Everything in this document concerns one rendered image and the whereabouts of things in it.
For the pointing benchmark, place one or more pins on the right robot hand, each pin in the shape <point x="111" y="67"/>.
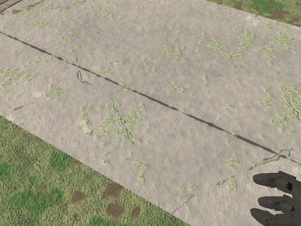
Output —
<point x="289" y="206"/>

